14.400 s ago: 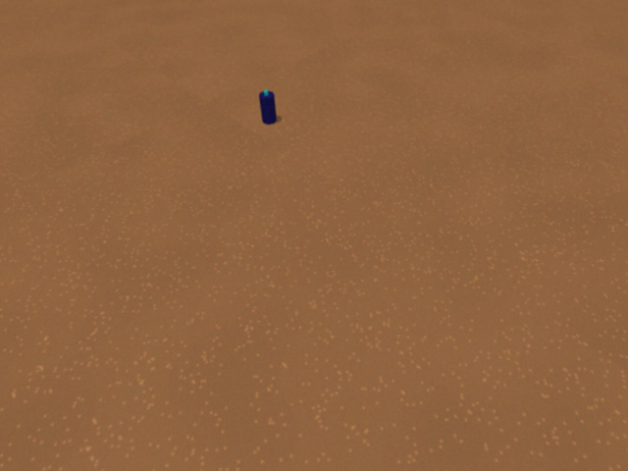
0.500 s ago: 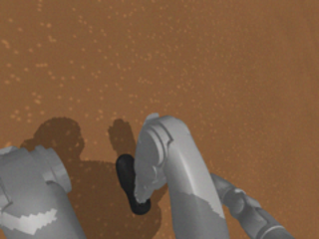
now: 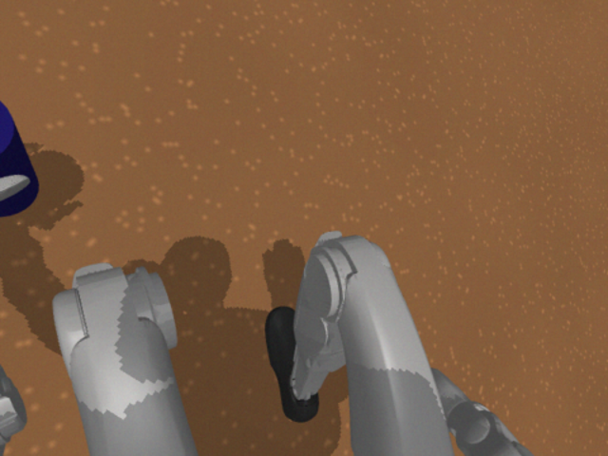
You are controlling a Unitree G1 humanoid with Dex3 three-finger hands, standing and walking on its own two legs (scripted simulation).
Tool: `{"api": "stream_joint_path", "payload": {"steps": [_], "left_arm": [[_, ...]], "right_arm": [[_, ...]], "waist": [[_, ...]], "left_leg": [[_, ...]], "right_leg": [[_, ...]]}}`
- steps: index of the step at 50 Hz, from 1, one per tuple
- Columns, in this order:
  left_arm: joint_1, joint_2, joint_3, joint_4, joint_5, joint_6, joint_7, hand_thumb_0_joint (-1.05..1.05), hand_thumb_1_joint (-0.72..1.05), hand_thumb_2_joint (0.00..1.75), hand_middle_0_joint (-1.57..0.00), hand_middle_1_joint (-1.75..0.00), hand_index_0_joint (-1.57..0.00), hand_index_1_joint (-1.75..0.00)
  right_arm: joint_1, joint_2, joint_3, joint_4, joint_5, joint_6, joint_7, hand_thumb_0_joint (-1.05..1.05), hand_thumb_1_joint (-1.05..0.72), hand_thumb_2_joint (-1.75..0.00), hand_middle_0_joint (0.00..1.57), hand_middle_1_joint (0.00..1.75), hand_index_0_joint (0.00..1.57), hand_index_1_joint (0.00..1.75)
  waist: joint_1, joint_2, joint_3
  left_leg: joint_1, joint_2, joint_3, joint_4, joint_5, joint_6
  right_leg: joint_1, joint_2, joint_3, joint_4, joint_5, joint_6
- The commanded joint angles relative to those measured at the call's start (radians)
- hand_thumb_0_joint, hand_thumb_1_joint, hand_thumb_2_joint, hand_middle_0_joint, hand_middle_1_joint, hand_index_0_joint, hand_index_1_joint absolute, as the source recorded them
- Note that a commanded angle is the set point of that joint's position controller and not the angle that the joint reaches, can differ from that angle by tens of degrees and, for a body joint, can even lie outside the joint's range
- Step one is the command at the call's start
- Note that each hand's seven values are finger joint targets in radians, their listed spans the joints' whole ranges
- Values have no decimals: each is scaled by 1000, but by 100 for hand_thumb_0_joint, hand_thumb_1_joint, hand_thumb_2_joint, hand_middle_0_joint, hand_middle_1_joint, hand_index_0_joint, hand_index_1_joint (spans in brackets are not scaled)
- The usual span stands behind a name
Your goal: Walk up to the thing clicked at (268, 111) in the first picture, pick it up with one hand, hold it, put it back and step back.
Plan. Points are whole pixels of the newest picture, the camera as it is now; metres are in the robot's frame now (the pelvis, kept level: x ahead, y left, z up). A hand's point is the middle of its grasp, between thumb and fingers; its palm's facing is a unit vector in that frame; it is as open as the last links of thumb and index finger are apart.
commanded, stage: settle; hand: left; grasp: from the side
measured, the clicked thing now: out of the picture +0.45 +0.31 -0.15
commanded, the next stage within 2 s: lift in 1.40 s
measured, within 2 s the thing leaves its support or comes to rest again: neither
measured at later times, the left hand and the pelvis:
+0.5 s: hand out of the picture +0.44 +0.31 -0.04, palm faces +0.33 -0.94 -0.09, open 11.7 cm; pelvis +0.01 -0.01 +0.02, yaw +5 degrees
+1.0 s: hand out of the picture +0.46 +0.30 +0.00, palm faces +0.35 -0.93 -0.09, open 11.7 cm; pelvis +0.02 -0.02 +0.04, yaw +7 degrees
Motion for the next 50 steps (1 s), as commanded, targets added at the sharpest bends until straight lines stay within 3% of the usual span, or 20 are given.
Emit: {"api": "stream_joint_path", "payload": {"steps": [1,3,4,6,8,10,13,14,15,20,22,24,30,34,37,41,42,43,45,50], "left_arm": [[-366,188,0,-325,-60,-89,-28,0,7,123,-128,-144,-129,-145],[-355,189,14,-333,-64,-74,-43,0,6,124,-128,-144,-129,-145],[-373,156,-16,-328,-66,-66,-54,0,6,124,-127,-144,-129,-145],[-396,180,12,-374,-73,-58,-61,0,5,124,-127,-144,-129,-144],[-331,95,-21,-287,-80,-35,-76,0,3,123,-123,-141,-125,-142],[-360,144,19,-345,-83,-34,-81,0,2,124,-123,-142,-124,-143],[-404,172,35,-436,-83,-27,-86,0,3,121,-120,-138,-121,-138],[-359,141,27,-387,-84,-13,-88,0,0,120,-118,-136,-119,-137],[-442,151,24,-445,-93,-17,-93,0,-2,119,-118,-135,-119,-136],[-457,195,74,-511,-94,1,-84,0,-7,118,-116,-133,-116,-135],[-511,179,52,-548,-95,8,-91,0,-11,117,-115,-133,-115,-135],[-437,126,45,-447,-97,29,-98,0,-12,118,-115,-133,-115,-135],[-472,137,72,-449,-96,47,-100,0,-13,119,-116,-134,-116,-136],[-453,80,54,-384,-86,60,-99,0,-13,121,-116,-134,-116,-136],[-476,139,89,-417,-76,55,-98,0,-11,122,-119,-136,-119,-138],[-459,92,78,-401,-83,71,-106,0,-10,124,-118,-136,-118,-139],[-473,126,97,-414,-79,71,-101,0,-12,124,-120,-137,-120,-140],[-472,91,74,-407,-78,72,-104,0,-10,125,-119,-137,-118,-139],[-536,123,82,-490,-73,61,-96,0,-12,124,-120,-137,-120,-140],[-507,99,78,-468,-76,73,-91,0,-12,127,-120,-137,-119,-141]], "right_arm": [[124,-317,-151,-15,35,10,-20,0,-91,-90,20,30,20,30],[143,-310,-172,-13,50,9,-21,0,-91,-90,20,30,20,30],[142,-304,-180,-13,57,7,-20,0,-90,-90,20,30,20,30],[170,-293,-196,-2,68,2,-21,0,-90,-90,20,30,20,30],[171,-288,-209,-12,80,-3,-20,0,-89,-90,20,30,20,30],[184,-288,-227,-13,91,-4,-24,0,-89,-90,20,30,20,30],[204,-276,-243,-7,101,-4,-26,0,-89,-90,20,30,20,30],[205,-269,-248,-4,104,-6,-27,0,-89,-90,20,30,20,30],[203,-264,-249,-4,108,-10,-31,0,-89,-90,20,30,20,30],[234,-250,-274,13,120,-17,-41,0,-90,-90,20,30,20,30],[239,-234,-278,19,122,-19,-46,0,-90,-90,20,30,20,30],[242,-231,-288,26,129,-26,-50,0,-91,-90,20,30,20,30],[259,-225,-307,33,138,-30,-60,0,-91,-91,20,30,20,30],[269,-217,-318,31,143,-37,-62,0,-91,-90,20,30,20,30],[279,-221,-329,33,149,-35,-67,0,-91,-90,20,30,20,30],[288,-217,-341,41,157,-41,-68,0,-91,-91,20,30,20,30],[290,-216,-346,43,157,-42,-71,0,-91,-91,20,30,20,30],[286,-212,-343,35,154,-41,-72,0,-91,-91,20,30,20,30],[290,-204,-348,44,154,-44,-73,0,-92,-91,20,30,20,30],[298,-201,-361,56,157,-51,-78,0,-92,-91,20,30,20,30]], "waist": [[-52,610,-722],[-34,586,-740],[-41,581,-735],[-27,558,-784],[-27,523,-760],[-6,527,-803],[19,577,-876],[18,550,-878],[7,559,-881],[45,575,-968],[36,572,-982],[30,517,-942],[52,482,-985],[40,446,-959],[63,439,-990],[64,450,-1008],[71,442,-1016],[55,442,-1009],[70,467,-1037],[69,450,-1050]], "left_leg": [[515,42,121,-354,171,14],[509,37,129,-365,154,18],[502,35,134,-368,149,19],[493,30,147,-356,168,25],[476,24,156,-377,150,26],[502,23,162,-388,148,27],[544,18,178,-407,176,23],[544,18,185,-402,187,26],[526,18,188,-402,172,28],[587,15,207,-410,226,31],[557,12,223,-408,213,35],[528,10,230,-410,194,40],[533,7,239,-416,230,47],[501,2,246,-433,205,50],[510,2,252,-441,216,52],[564,2,250,-456,270,49],[557,4,255,-449,260,51],[554,3,257,-451,256,54],[560,1,262,-464,241,50],[594,3,263,-468,261,52]], "right_leg": [[239,34,-53,-176,217,-92],[230,31,-48,-183,201,-92],[211,29,-44,-181,197,-94],[235,28,-32,-188,215,-92],[224,23,-30,-196,192,-93],[214,21,-24,-205,184,-96],[238,14,-6,-201,197,-99],[238,14,3,-205,201,-97],[234,13,7,-208,196,-98],[249,9,34,-220,218,-99],[283,8,49,-234,220,-96],[277,6,52,-250,205,-92],[302,0,62,-265,229,-89],[312,-1,60,-282,212,-88],[333,0,64,-286,215,-88],[311,-4,65,-282,248,-91],[315,-2,72,-292,241,-89],[330,-4,72,-301,243,-86],[339,-7,80,-301,232,-90],[337,-7,87,-317,240,-88]]}}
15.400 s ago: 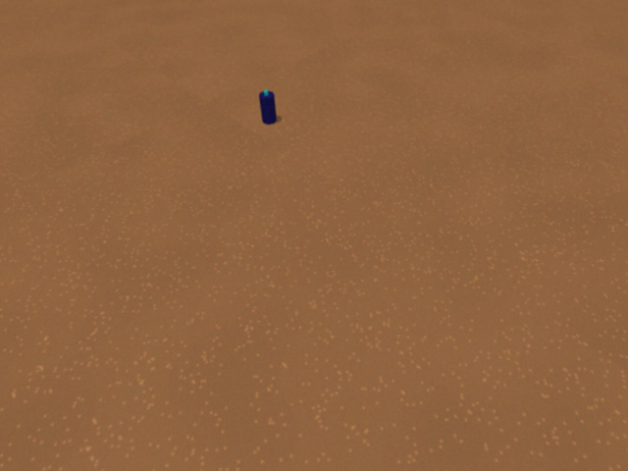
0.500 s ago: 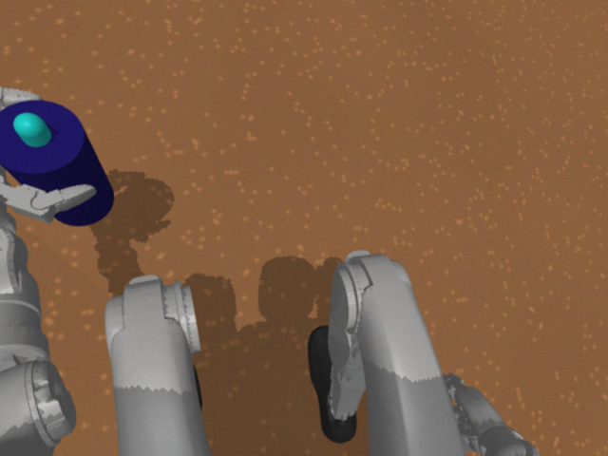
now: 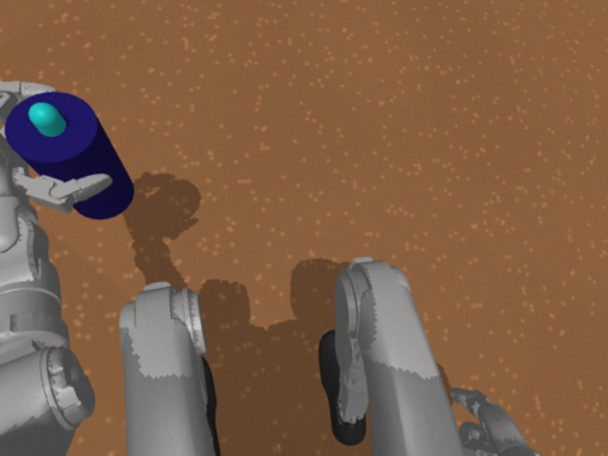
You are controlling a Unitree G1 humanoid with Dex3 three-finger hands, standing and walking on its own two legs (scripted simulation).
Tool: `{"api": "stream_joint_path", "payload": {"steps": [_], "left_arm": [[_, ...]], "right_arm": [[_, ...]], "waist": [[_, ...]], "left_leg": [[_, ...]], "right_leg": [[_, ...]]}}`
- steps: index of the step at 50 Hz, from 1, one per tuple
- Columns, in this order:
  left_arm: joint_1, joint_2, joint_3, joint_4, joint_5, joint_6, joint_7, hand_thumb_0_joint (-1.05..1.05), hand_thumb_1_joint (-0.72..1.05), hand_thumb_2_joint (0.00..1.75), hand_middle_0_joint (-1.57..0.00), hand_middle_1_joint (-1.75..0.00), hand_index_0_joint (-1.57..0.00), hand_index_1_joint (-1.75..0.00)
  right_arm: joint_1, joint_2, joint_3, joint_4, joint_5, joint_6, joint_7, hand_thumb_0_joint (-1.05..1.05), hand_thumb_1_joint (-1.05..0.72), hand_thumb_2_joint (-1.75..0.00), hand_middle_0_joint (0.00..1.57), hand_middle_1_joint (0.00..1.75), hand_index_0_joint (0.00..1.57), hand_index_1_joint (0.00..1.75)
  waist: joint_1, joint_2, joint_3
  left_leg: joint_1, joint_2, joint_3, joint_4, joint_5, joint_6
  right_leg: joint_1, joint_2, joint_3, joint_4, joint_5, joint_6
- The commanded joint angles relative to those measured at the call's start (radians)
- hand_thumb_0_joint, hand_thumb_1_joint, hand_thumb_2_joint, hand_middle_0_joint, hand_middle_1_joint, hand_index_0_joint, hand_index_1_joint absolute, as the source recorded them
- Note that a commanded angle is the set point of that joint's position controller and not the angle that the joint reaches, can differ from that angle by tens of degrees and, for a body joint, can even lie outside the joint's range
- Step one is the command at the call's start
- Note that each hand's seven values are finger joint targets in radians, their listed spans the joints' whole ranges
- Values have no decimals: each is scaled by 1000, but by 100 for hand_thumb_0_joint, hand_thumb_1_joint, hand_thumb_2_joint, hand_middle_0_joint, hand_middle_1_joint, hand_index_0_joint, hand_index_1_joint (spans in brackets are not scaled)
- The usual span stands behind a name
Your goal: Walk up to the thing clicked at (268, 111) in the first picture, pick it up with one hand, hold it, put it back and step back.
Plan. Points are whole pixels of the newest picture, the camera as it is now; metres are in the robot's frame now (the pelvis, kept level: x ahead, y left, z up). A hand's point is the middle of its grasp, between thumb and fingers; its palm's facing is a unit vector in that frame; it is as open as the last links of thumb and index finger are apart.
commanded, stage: settle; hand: left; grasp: from the side
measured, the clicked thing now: (77, 158) +0.48 +0.25 -0.07
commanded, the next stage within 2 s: lift in 0.40 s
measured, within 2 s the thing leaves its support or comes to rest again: neither
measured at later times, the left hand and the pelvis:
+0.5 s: hand (45, 147) +0.47 +0.26 -0.02, palm faces +0.23 -0.97 -0.10, open 11.7 cm; pelvis +0.00 +0.00 +0.02, yaw +2 degrees
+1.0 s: hand (17, 147) +0.44 +0.25 +0.04, palm faces +0.19 -0.98 -0.11, open 11.7 cm; pelvis +0.00 +0.00 +0.06, yaw +2 degrees
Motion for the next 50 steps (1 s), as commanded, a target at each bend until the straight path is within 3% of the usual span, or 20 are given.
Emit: {"api": "stream_joint_path", "payload": {"steps": [1,6,7,11,13,17,19,22,23,25,26,28,31,33,36,39,41,47,48,50], "left_arm": [[-477,345,68,-378,-55,-135,10,0,-12,126,-121,-138,-120,-141],[-460,321,66,-356,-52,-130,17,0,-6,130,-122,-140,-121,-143],[-434,286,44,-318,-47,-125,13,0,-8,131,-123,-142,-122,-145],[-465,288,35,-336,-44,-133,9,0,-12,133,-125,-144,-124,-147],[-481,323,55,-351,-42,-136,12,0,-12,133,-125,-144,-124,-147],[-442,246,22,-262,-55,-131,5,0,-7,133,-124,-143,-123,-146],[-493,325,53,-340,-46,-145,9,0,-8,133,-125,-144,-125,-147],[-491,261,13,-319,-49,-140,2,0,-9,134,-125,-144,-125,-147],[-491,287,42,-333,-53,-142,9,0,-12,135,-125,-145,-125,-148],[-479,261,24,-299,-52,-138,10,0,-11,133,-124,-144,-124,-147],[-480,296,50,-331,-51,-143,12,0,-8,125,-128,-146,-130,-145],[-479,289,34,-351,-47,-142,6,0,-14,126,-129,-151,-132,-151],[-468,314,55,-399,-56,-137,2,0,-12,127,-130,-151,-133,-151],[-397,253,29,-347,-66,-122,-14,0,-14,127,-129,-152,-132,-151],[-328,236,23,-362,-70,-111,-26,0,-16,126,-129,-151,-132,-151],[-377,287,34,-525,-75,-100,-25,0,-16,125,-127,-149,-130,-148],[-410,268,16,-585,-89,-80,-24,0,-16,124,-126,-148,-129,-147],[-214,148,-44,-540,-105,-34,-17,0,-16,123,-124,-146,-127,-146],[-248,199,-22,-639,-103,-35,-11,0,-16,123,-124,-147,-127,-146],[-263,219,-27,-719,-106,-21,-6,0,-17,122,-124,-146,-127,-145]], "right_arm": [[155,-212,-79,-30,-1,-9,-19,0,-92,-91,20,30,20,30],[163,-210,-87,-20,3,-14,-21,0,-92,-91,20,30,20,30],[161,-211,-87,-20,2,-15,-20,0,-92,-91,20,30,20,30],[162,-209,-92,-21,3,-21,-20,0,-92,-91,20,30,20,30],[157,-204,-90,-18,4,-21,-21,0,-92,-91,20,30,20,30],[150,-208,-94,-19,8,-29,-21,0,-91,-91,20,30,20,30],[154,-205,-92,-20,6,-29,-24,0,-92,-91,20,30,20,30],[157,-194,-92,-18,6,-32,-21,0,-92,-91,20,30,20,30],[155,-195,-97,-18,8,-34,-22,0,-92,-91,20,30,20,30],[161,-197,-98,-18,7,-36,-24,0,-92,-91,20,30,20,30],[159,-196,-99,-15,7,-38,-24,0,-96,-91,20,30,20,30],[165,-195,-103,-16,10,-35,-24,0,-96,-91,20,30,20,30],[170,-197,-109,-17,15,-37,-26,0,-96,-91,20,30,20,30],[166,-197,-113,-25,24,-41,-26,0,-96,-91,20,30,20,30],[161,-196,-119,-45,33,-44,-28,0,-96,-91,20,30,20,30],[172,-195,-132,-59,42,-45,-32,0,-96,-91,20,30,20,30],[174,-190,-131,-67,50,-50,-36,0,-96,-91,20,30,20,30],[152,-172,-134,-99,72,-73,-49,0,-95,-91,20,30,20,30],[159,-173,-140,-104,73,-74,-51,0,-95,-91,20,30,20,30],[163,-168,-143,-109,80,-75,-57,0,-95,-91,20,30,20,30]], "waist": [[24,298,-809],[30,295,-795],[20,296,-784],[14,283,-781],[32,289,-804],[11,253,-746],[32,274,-796],[16,254,-798],[32,244,-806],[20,235,-793],[38,231,-814],[37,266,-837],[54,275,-882],[43,251,-843],[51,233,-824],[77,279,-914],[64,303,-919],[63,204,-812],[84,227,-857],[83,252,-893]], "left_leg": [[551,-17,92,-265,233,63],[577,-19,91,-288,237,59],[593,-18,89,-291,245,59],[574,-20,94,-297,222,61],[583,-22,98,-307,209,60],[563,-23,94,-313,184,60],[566,-25,103,-312,185,62],[562,-26,108,-310,198,64],[554,-26,113,-311,183,65],[550,-27,114,-313,177,68],[560,-26,114,-316,185,66],[602,-26,115,-325,216,65],[643,-26,110,-336,262,63],[641,-26,106,-348,266,65],[633,-26,111,-363,257,71],[721,-25,112,-398,270,68],[741,-25,105,-423,257,63],[714,-27,105,-475,218,76],[741,-26,109,-487,215,74],[794,-27,108,-522,216,72]], "right_leg": [[394,34,-34,-247,261,-51],[377,31,-37,-254,255,-56],[367,30,-41,-254,258,-56],[381,28,-37,-267,246,-55],[380,28,-34,-266,229,-58],[351,27,-41,-275,210,-58],[386,26,-28,-282,214,-57],[401,26,-22,-287,227,-54],[406,28,-17,-295,214,-53],[417,26,-18,-307,215,-51],[421,27,-15,-304,216,-52],[427,25,-14,-304,236,-54],[443,25,-14,-296,266,-57],[424,24,-18,-303,264,-59],[442,25,-16,-325,259,-59],[482,24,-6,-347,261,-63],[480,22,-4,-366,250,-65],[511,21,3,-452,224,-61],[536,21,10,-465,223,-62],[572,21,18,-497,222,-61]]}}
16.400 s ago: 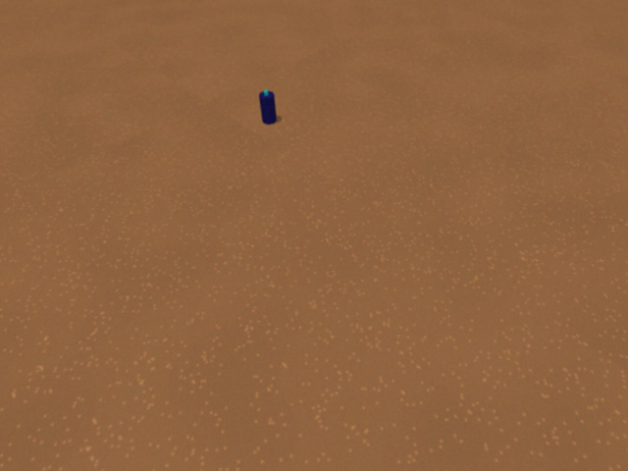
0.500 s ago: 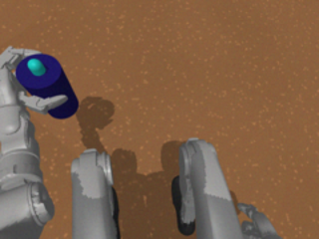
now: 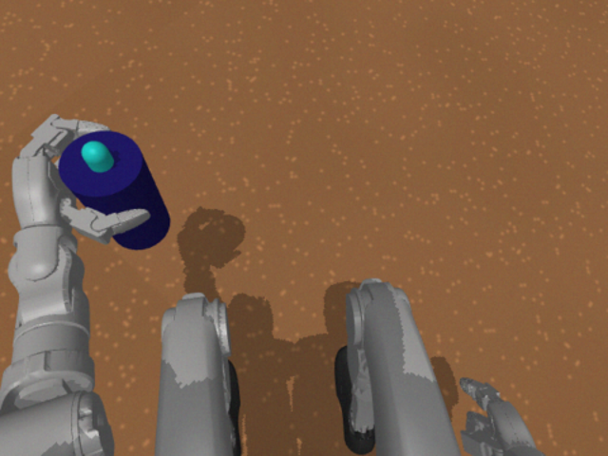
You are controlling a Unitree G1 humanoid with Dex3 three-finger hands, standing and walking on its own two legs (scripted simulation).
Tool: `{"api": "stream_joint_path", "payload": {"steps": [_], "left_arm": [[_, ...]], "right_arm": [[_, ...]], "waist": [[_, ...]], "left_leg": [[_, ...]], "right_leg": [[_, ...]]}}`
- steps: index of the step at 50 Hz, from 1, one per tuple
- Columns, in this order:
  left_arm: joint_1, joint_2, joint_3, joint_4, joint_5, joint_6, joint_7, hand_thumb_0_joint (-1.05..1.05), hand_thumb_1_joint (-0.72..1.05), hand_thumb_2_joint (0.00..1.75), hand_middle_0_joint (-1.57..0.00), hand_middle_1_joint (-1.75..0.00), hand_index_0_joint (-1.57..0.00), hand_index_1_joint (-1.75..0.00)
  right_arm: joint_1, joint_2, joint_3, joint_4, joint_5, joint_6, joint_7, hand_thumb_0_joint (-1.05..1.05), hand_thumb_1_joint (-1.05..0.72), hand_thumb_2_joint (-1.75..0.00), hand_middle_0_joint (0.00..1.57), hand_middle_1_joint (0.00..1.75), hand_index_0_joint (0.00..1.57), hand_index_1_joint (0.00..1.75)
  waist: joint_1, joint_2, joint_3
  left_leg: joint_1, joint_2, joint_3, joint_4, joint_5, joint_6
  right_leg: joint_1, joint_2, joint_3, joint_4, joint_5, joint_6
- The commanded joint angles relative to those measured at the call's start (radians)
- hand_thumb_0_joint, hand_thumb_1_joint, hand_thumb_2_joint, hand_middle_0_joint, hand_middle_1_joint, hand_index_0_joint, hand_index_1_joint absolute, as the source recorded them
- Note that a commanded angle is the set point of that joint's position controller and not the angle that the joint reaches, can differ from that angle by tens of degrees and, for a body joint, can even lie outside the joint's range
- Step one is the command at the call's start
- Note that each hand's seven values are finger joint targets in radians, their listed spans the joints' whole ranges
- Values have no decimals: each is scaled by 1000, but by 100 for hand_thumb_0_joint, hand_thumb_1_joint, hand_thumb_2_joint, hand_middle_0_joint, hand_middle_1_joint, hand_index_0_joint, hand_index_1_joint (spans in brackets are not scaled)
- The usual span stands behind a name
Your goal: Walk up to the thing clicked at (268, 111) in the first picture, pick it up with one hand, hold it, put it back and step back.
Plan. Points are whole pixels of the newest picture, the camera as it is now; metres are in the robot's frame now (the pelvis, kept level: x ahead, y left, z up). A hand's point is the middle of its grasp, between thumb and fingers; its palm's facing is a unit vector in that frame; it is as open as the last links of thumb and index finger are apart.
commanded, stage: lift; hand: left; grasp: from the side
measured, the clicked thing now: (120, 192) +0.44 +0.22 -0.05
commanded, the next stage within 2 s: hold in 1.68 s
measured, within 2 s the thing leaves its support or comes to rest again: neither
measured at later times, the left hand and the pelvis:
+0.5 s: hand (9, 151) +0.40 +0.22 +0.14, palm faces +0.17 -0.98 -0.09, open 11.7 cm; pelvis +0.03 +0.01 +0.15, yaw +2 degrees
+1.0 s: hand out of the picture +0.39 +0.21 +0.26, palm faces +0.15 -0.99 -0.07, open 11.7 cm; pelvis +0.05 +0.01 +0.25, yaw +3 degrees
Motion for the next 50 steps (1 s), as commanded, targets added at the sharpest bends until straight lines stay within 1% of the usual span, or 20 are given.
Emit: {"api": "stream_joint_path", "payload": {"steps": [1,3,5,7,9,13,14,15,16,20,28,30,32,35,37,38,42,44,45,50], "left_arm": [[-444,324,70,-514,-72,-111,12,0,-16,122,-123,-145,-126,-144],[-388,289,75,-487,-90,-88,22,0,-13,123,-123,-145,-126,-144],[-244,166,22,-382,-100,-66,24,0,-15,122,-121,-144,-124,-143],[-275,247,53,-521,-79,-73,41,0,-15,121,-120,-142,-123,-141],[-289,267,36,-644,-69,-63,52,0,-16,121,-120,-142,-123,-141],[-158,111,-33,-511,-95,-19,63,0,-13,120,-116,-138,-119,-137],[-136,106,-30,-514,-94,-21,66,0,-13,119,-115,-138,-118,-137],[-179,167,5,-588,-92,-29,74,0,-12,119,-115,-137,-118,-136],[-170,177,-4,-610,-84,-29,80,0,-15,118,-114,-136,-117,-135],[-115,99,-78,-721,-91,-18,96,0,-12,119,-114,-137,-117,-136],[-50,52,-106,-610,-85,-16,129,0,-12,119,-114,-135,-117,-135],[-81,70,-103,-664,-87,-31,125,0,-12,119,-114,-135,-116,-135],[-73,33,-164,-653,-76,-30,118,0,-11,119,-116,-136,-119,-136],[-85,36,-143,-596,-80,-30,118,0,-10,120,-117,-136,-119,-136],[-8,-19,-163,-504,-91,-25,111,0,-13,121,-119,-138,-121,-138],[-45,18,-136,-547,-90,-35,115,0,-12,120,-119,-137,-121,-137],[-47,19,-159,-581,-73,-47,116,0,-9,121,-121,-138,-123,-138],[-9,-34,-200,-498,-76,-42,107,0,-12,121,-122,-139,-124,-139],[-24,-18,-174,-528,-82,-50,107,0,-12,121,-121,-138,-123,-138],[-60,-9,-180,-601,-85,-62,121,0,-8,120,-120,-137,-122,-137]], "right_arm": [[136,-192,-74,-77,14,-26,-26,0,-95,-91,20,30,20,30],[136,-179,-73,-75,24,-35,-33,0,-95,-91,20,30,20,30],[117,-172,-70,-97,31,-43,-33,0,-95,-91,20,30,20,30],[118,-177,-77,-106,33,-44,-36,0,-94,-91,20,30,20,30],[122,-167,-79,-111,32,-42,-38,0,-94,-91,20,30,20,30],[104,-153,-71,-108,46,-60,-48,0,-93,-91,20,30,20,30],[101,-151,-73,-111,46,-64,-50,0,-93,-91,20,30,20,30],[95,-156,-75,-115,49,-65,-54,0,-93,-91,20,30,20,30],[89,-152,-72,-117,48,-66,-55,0,-93,-91,20,30,20,30],[95,-130,-62,-122,53,-75,-63,0,-92,-90,20,30,20,30],[84,-119,-49,-101,51,-100,-84,0,-92,-90,20,30,20,30],[93,-117,-48,-91,46,-102,-83,0,-92,-90,20,30,20,30],[94,-111,-43,-90,43,-104,-82,0,-92,-90,20,30,20,30],[90,-113,-46,-73,43,-106,-79,0,-92,-90,20,30,20,30],[85,-113,-45,-83,45,-107,-76,0,-92,-90,20,30,20,30],[84,-116,-48,-81,45,-106,-73,0,-92,-90,20,30,20,30],[86,-110,-46,-85,41,-97,-64,0,-92,-90,20,30,20,30],[75,-108,-43,-95,43,-95,-63,0,-93,-90,20,30,20,30],[78,-114,-48,-96,43,-97,-62,0,-93,-90,20,30,20,30],[87,-101,-38,-102,40,-92,-65,0,-93,-91,20,30,20,30]], "waist": [[30,222,-799],[26,176,-762],[19,125,-683],[66,186,-762],[74,219,-804],[29,140,-668],[36,119,-661],[58,141,-690],[74,167,-697],[61,156,-675],[53,94,-516],[70,132,-545],[58,135,-512],[64,123,-457],[61,68,-429],[75,86,-434],[89,106,-416],[68,67,-358],[78,61,-373],[83,72,-405]], "left_leg": [[633,-32,43,-325,200,57],[635,-30,41,-348,209,60],[621,-30,35,-380,203,62],[734,-26,35,-419,256,53],[822,-26,38,-460,272,51],[835,-23,14,-536,241,51],[827,-23,23,-537,263,55],[866,-25,25,-563,259,54],[914,-23,29,-585,279,50],[1029,-24,20,-681,276,40],[1109,-28,32,-821,327,41],[1192,-26,31,-845,397,36],[1237,-26,26,-889,402,31],[1256,-26,31,-941,377,30],[1256,-27,31,-967,390,33],[1268,-30,38,-979,393,33],[1337,-31,43,-1039,407,28],[1329,-30,42,-1070,370,31],[1339,-29,43,-1079,368,31],[1410,-34,54,-1115,415,28]], "right_leg": [[431,34,-13,-320,220,-61],[463,36,-12,-357,228,-55],[470,36,-22,-386,224,-54],[496,32,-17,-399,253,-63],[550,32,-8,-443,265,-63],[580,33,-20,-516,261,-55],[615,34,-19,-537,282,-51],[642,32,-12,-559,278,-54],[665,30,-8,-573,290,-56],[748,34,-13,-657,296,-52],[921,33,-6,-819,372,-46],[950,34,-8,-837,416,-50],[979,34,-17,-872,421,-50],[1018,32,-15,-925,407,-49],[1071,33,-22,-959,427,-45],[1088,31,-18,-971,430,-46],[1141,30,-22,-1012,438,-48],[1151,35,-30,-1044,413,-44],[1167,35,-29,-1052,413,-43],[1255,35,-22,-1094,455,-41]]}}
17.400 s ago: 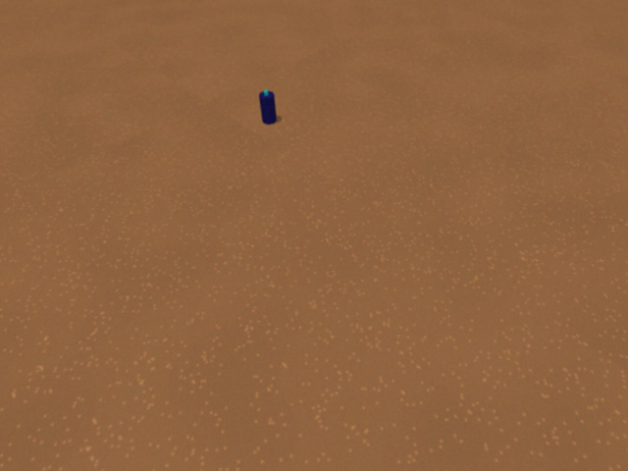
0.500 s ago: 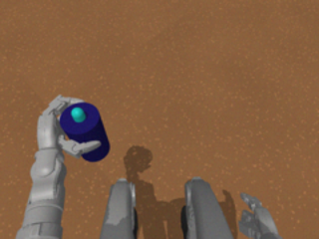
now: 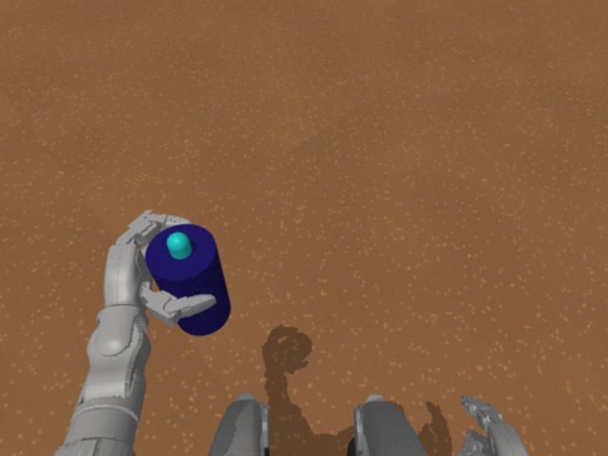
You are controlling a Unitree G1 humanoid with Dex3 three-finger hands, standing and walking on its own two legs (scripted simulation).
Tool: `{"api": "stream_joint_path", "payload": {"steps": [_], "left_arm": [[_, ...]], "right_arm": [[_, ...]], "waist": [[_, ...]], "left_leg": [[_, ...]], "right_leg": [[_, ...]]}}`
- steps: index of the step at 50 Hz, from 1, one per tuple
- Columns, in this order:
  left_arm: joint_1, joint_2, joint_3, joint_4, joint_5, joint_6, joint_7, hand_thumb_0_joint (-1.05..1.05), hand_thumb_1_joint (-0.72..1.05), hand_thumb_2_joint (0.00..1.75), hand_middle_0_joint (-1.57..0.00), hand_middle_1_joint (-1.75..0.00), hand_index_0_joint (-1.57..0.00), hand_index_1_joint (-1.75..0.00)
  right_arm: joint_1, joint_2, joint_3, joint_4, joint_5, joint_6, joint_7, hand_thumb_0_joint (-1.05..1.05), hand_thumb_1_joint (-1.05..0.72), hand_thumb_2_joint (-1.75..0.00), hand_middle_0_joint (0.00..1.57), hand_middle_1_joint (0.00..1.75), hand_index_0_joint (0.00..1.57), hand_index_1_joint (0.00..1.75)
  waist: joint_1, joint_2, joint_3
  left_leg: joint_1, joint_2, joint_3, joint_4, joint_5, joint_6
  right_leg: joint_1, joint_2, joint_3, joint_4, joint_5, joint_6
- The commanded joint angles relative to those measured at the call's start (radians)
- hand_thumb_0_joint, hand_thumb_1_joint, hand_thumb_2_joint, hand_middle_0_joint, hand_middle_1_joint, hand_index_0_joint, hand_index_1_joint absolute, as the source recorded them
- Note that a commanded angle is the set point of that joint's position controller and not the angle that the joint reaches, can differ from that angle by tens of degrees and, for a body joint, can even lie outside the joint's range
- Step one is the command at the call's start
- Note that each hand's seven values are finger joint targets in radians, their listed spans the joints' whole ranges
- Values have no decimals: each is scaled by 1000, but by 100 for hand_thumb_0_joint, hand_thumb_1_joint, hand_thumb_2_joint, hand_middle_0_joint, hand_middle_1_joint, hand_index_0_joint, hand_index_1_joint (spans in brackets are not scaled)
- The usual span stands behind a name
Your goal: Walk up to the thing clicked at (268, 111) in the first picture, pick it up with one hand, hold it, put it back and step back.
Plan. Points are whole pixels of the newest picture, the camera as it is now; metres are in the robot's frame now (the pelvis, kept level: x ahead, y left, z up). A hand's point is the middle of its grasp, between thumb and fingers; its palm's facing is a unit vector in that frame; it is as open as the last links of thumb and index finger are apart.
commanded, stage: lift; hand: left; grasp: from the side
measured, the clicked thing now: (191, 278) +0.35 +0.17 -0.01
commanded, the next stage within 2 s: hold in 0.68 s
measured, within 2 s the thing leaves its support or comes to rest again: neither
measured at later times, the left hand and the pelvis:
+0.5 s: hand (176, 250) +0.36 +0.17 +0.06, palm faces +0.12 -0.99 -0.05, open 11.7 cm; pelvis +0.02 -0.01 +0.04, yaw +0 degrees
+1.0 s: hand (167, 247) +0.35 +0.17 +0.07, palm faces +0.12 -0.99 -0.05, open 11.7 cm; pelvis +0.02 +0.00 +0.05, yaw +0 degrees
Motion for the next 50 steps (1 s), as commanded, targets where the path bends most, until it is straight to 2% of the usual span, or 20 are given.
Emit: {"api": "stream_joint_path", "payload": {"steps": [1,5,6,7,15,16,19,20,21,22,23,24,25,28,31,35,39,43,45,50], "left_arm": [[-374,145,76,-350,-50,-138,13,0,-9,121,-121,-137,-122,-138],[-419,159,75,-411,-44,-149,22,0,-9,119,-116,-134,-118,-135],[-386,143,58,-385,-41,-143,20,0,-9,119,-116,-133,-117,-134],[-394,160,77,-396,-43,-142,22,0,-8,119,-117,-134,-118,-135],[-364,112,55,-334,-43,-144,25,0,-8,122,-117,-136,-118,-137],[-392,163,94,-390,-41,-153,28,0,-6,122,-118,-137,-119,-138],[-322,100,41,-324,-48,-137,8,0,-7,122,-118,-137,-120,-138],[-352,111,55,-343,-51,-138,11,0,-4,122,-116,-136,-118,-136],[-328,86,42,-291,-50,-135,10,0,-6,122,-118,-138,-119,-138],[-346,116,66,-323,-46,-142,16,0,-7,122,-117,-137,-118,-138],[-342,110,54,-314,-44,-143,12,0,-10,122,-118,-138,-119,-139],[-335,127,75,-315,-43,-144,14,0,-9,122,-119,-138,-120,-139],[-347,122,62,-330,-45,-149,9,0,-9,123,-120,-140,-122,-140],[-341,137,82,-361,-51,-155,7,0,-8,122,-120,-140,-122,-140],[-318,91,56,-331,-53,-150,10,0,-8,123,-120,-140,-121,-141],[-345,124,70,-376,-42,-163,16,0,-8,124,-122,-142,-123,-143],[-343,107,62,-389,-53,-160,8,0,-10,124,-124,-143,-125,-144],[-326,88,46,-363,-49,-153,11,0,-9,112,-119,-136,-121,-136],[-357,130,70,-424,-41,-158,19,0,-11,112,-118,-135,-120,-135],[-312,86,38,-388,-50,-136,11,0,-6,112,-119,-135,-121,-135]], "right_arm": [[7,-139,-44,-113,-2,-32,-13,0,-93,-91,20,30,20,30],[11,-140,-43,-117,-10,-32,-19,0,-93,-91,20,30,20,30],[12,-136,-41,-120,-9,-29,-22,0,-93,-91,20,30,20,30],[18,-137,-41,-114,-10,-30,-24,0,-93,-91,20,30,20,30],[15,-128,-38,-112,-18,-23,-27,0,-93,-91,20,30,20,30],[17,-128,-41,-112,-16,-21,-29,0,-93,-91,20,30,20,30],[14,-117,-35,-116,-16,-14,-31,0,-93,-91,20,30,20,30],[16,-122,-40,-110,-15,-17,-31,0,-92,-91,20,30,20,30],[10,-123,-40,-114,-14,-17,-30,0,-93,-91,20,30,20,30],[12,-126,-45,-114,-15,-15,-28,0,-93,-91,20,30,20,30],[10,-126,-44,-118,-16,-12,-26,0,-93,-91,20,30,20,30],[14,-131,-48,-119,-15,-10,-25,0,-93,-91,20,30,20,30],[10,-125,-46,-119,-15,-10,-23,0,-93,-91,20,30,20,30],[16,-123,-45,-121,-15,-6,-24,0,-93,-91,20,30,20,30],[8,-121,-43,-126,-16,-7,-23,0,-93,-91,20,30,20,30],[14,-129,-50,-126,-19,-5,-20,0,-94,-91,20,30,20,30],[8,-127,-50,-134,-17,-6,-20,0,-94,-91,20,30,20,30],[13,-127,-51,-125,-19,-9,-20,0,-95,-91,20,30,20,30],[13,-123,-52,-125,-18,-6,-20,0,-94,-91,20,30,20,30],[10,-123,-51,-125,-13,-9,-22,0,-94,-91,20,30,20,30]], "waist": [[8,63,-419],[9,102,-424],[-2,76,-420],[4,73,-419],[-3,71,-367],[14,71,-373],[-7,39,-338],[-8,42,-339],[-10,28,-318],[5,51,-328],[4,46,-329],[6,42,-331],[8,63,-326],[6,36,-327],[1,23,-310],[8,77,-334],[5,74,-316],[-4,54,-300],[11,80,-303],[1,46,-288]], "left_leg": [[362,-41,-15,-225,236,20],[430,-40,-12,-258,256,14],[426,-42,-7,-260,259,18],[421,-43,-5,-267,264,18],[476,-42,-1,-316,306,14],[474,-44,3,-323,308,16],[464,-49,17,-334,306,21],[471,-46,19,-336,311,21],[472,-46,18,-340,321,21],[483,-45,16,-348,331,18],[493,-46,18,-349,340,20],[507,-43,15,-357,349,18],[508,-47,20,-358,352,18],[500,-49,25,-366,349,22],[507,-48,29,-379,349,21],[565,-45,17,-388,399,15],[573,-46,22,-399,388,15],[577,-42,18,-411,379,15],[585,-44,21,-424,369,11],[594,-44,26,-433,379,14]], "right_leg": [[222,43,-11,-189,267,-43],[239,45,-10,-218,282,-45],[267,45,-6,-237,292,-41],[290,44,-4,-246,297,-41],[344,48,-9,-289,335,-41],[367,46,-6,-293,342,-38],[410,45,4,-329,358,-30],[412,45,7,-332,369,-29],[411,46,4,-334,375,-30],[409,46,0,-332,376,-34],[428,45,1,-341,383,-32],[430,47,-2,-340,386,-34],[434,45,2,-344,391,-34],[472,44,6,-359,406,-28],[487,43,8,-371,411,-25],[472,48,-1,-362,424,-37],[482,49,2,-376,423,-35],[485,51,-2,-388,412,-35],[491,49,-2,-393,397,-37],[514,49,-3,-413,416,-32]]}}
